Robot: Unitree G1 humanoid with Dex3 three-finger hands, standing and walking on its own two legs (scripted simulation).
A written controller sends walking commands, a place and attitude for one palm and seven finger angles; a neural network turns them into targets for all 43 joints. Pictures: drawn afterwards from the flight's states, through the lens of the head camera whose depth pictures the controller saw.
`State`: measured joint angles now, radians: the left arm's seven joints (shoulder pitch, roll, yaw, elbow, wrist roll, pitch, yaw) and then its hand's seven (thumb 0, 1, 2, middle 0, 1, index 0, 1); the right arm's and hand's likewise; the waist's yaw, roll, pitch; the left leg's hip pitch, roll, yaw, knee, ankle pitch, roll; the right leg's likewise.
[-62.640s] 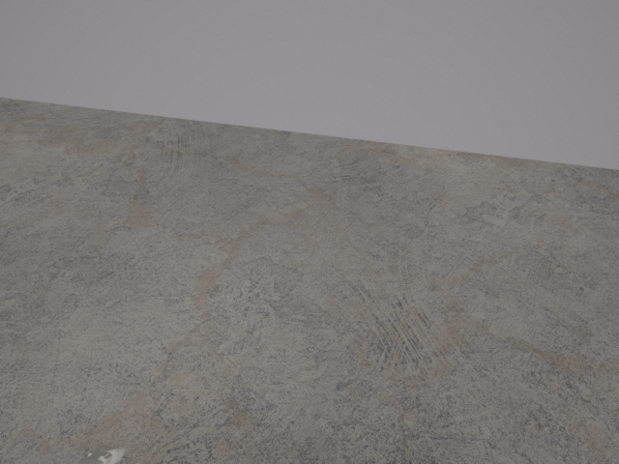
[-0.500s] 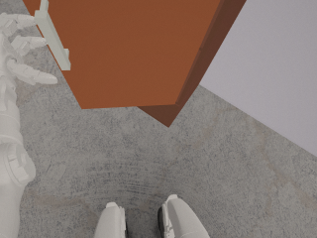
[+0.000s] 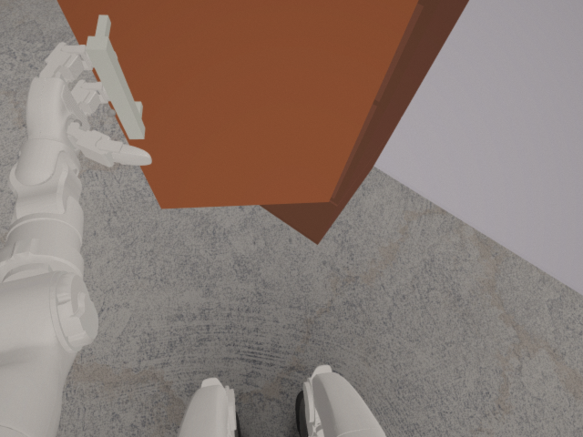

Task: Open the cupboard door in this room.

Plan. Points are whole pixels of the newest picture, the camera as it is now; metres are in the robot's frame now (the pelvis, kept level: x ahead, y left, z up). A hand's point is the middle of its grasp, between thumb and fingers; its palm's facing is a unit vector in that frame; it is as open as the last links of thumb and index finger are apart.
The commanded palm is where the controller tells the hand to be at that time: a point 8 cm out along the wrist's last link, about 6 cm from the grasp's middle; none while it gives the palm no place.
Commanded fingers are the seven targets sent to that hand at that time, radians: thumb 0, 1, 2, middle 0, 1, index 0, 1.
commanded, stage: slide the fingers in behind the handle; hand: left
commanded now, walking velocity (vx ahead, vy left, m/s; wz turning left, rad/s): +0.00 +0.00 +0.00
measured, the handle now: (121, 83) +0.57 +0.18 +0.07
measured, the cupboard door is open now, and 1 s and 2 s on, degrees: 41 41 45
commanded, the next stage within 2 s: close the thumb around the handle in 0.80 s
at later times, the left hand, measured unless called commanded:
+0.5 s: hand (140, 109) +0.53 +0.15 +0.07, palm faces +0.02 -1.00 -0.01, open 13.9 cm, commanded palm +0.50 +0.20 +0.07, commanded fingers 0.00 -0.50 0.30 -0.30 -1.20 -0.30 -1.20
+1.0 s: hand (139, 111) +0.52 +0.16 +0.07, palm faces +0.01 -1.00 -0.01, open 13.8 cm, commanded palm +0.50 +0.20 +0.07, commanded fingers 0.00 -0.16 0.44 -0.32 -1.24 -0.32 -1.24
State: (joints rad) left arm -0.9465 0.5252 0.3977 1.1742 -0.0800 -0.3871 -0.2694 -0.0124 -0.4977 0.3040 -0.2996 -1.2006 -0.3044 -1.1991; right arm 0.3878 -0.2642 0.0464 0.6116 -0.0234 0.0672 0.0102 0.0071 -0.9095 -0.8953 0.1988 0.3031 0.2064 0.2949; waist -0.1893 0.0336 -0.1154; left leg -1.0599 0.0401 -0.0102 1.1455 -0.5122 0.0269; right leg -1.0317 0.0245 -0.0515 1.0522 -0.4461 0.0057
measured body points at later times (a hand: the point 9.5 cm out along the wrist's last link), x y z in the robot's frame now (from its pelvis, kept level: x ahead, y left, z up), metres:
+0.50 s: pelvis +0.00 -0.01 +0.00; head +0.15 +0.00 +0.42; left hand +0.52 +0.21 +0.07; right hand -0.01 -0.27 -0.11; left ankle +0.01 +0.10 -0.65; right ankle +0.02 -0.13 -0.65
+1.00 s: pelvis +0.00 -0.01 +0.00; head +0.14 +0.00 +0.43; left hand +0.52 +0.21 +0.08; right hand +0.01 -0.27 -0.11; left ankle +0.01 +0.10 -0.65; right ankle +0.02 -0.13 -0.65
